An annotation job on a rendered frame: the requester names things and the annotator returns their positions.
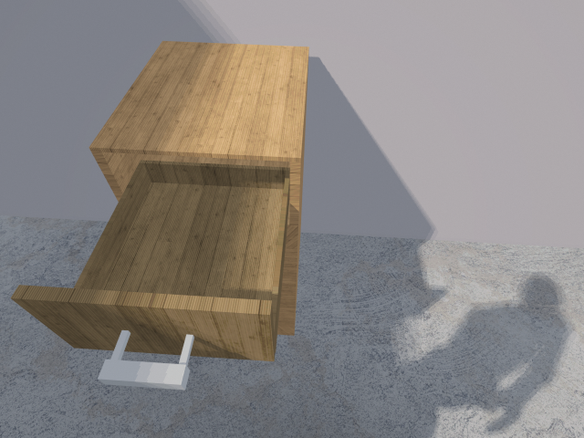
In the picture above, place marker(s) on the handle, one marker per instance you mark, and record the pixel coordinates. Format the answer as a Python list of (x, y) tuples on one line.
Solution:
[(146, 374)]

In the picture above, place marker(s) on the cabinet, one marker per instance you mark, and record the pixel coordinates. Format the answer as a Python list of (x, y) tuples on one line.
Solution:
[(217, 103)]

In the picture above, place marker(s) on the drawer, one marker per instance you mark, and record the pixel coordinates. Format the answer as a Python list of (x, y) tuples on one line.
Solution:
[(191, 248)]

